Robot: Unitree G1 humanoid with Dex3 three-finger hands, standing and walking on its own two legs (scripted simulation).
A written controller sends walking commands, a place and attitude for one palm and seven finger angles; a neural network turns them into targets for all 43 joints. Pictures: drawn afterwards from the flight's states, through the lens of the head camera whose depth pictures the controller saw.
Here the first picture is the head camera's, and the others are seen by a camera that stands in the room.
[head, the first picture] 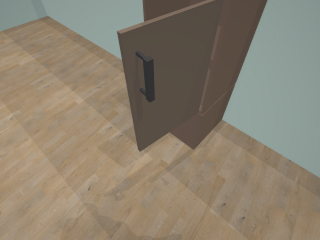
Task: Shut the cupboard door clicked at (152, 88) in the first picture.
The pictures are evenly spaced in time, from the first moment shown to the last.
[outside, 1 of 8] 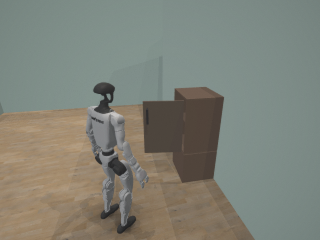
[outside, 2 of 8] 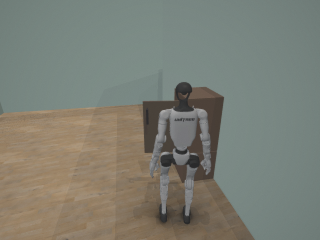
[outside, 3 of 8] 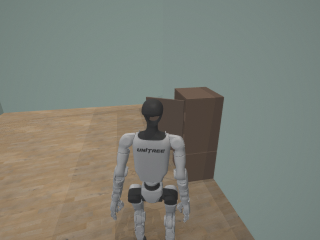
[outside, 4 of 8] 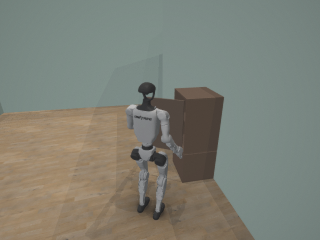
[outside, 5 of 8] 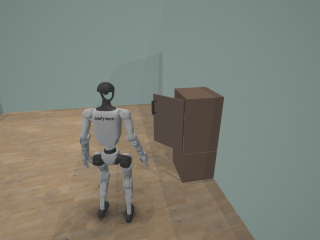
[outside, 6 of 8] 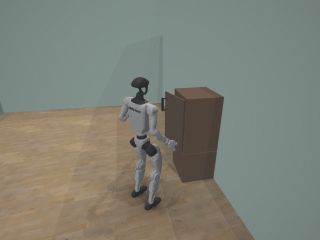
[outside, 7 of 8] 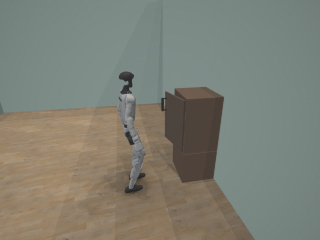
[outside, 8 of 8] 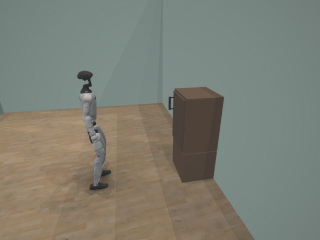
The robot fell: no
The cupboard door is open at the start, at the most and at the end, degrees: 81 81 0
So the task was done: yes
